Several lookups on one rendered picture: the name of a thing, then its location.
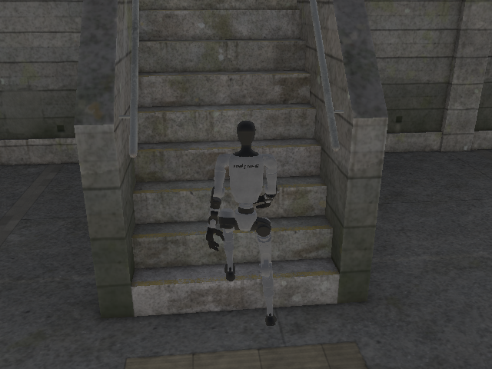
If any right robot hand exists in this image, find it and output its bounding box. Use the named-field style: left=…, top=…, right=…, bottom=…
left=253, top=195, right=271, bottom=209

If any robot left forearm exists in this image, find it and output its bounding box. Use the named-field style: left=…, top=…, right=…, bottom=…
left=208, top=187, right=221, bottom=228

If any robot left shin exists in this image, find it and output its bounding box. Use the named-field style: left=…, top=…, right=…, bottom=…
left=222, top=228, right=234, bottom=271

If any robot right shin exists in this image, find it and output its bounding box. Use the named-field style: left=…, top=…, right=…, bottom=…
left=262, top=263, right=274, bottom=316

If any right robot upper arm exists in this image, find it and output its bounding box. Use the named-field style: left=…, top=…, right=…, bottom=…
left=262, top=154, right=277, bottom=194

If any robot right forearm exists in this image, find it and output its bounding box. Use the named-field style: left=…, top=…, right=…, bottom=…
left=264, top=185, right=278, bottom=203

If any robot shin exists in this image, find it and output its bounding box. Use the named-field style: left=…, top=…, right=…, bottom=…
left=262, top=263, right=274, bottom=316
left=222, top=228, right=234, bottom=271

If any left robot hand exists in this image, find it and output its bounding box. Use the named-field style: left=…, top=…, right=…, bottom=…
left=206, top=227, right=224, bottom=251

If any left robot upper arm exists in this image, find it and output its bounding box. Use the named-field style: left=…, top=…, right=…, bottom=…
left=213, top=154, right=231, bottom=198

